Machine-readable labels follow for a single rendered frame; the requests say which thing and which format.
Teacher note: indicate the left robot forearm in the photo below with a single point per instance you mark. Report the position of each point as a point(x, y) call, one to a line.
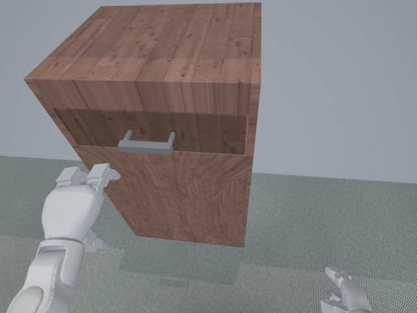
point(50, 278)

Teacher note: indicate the robot left hand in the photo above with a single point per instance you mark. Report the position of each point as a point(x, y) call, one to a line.
point(71, 209)

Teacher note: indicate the handle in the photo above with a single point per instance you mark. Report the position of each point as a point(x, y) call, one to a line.
point(161, 148)

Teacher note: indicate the cabinet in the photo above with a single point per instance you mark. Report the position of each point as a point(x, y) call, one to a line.
point(197, 58)

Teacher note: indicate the drawer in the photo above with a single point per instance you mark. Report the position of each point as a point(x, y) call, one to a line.
point(194, 132)

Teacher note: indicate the robot right hand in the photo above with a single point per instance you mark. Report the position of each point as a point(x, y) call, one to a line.
point(351, 297)

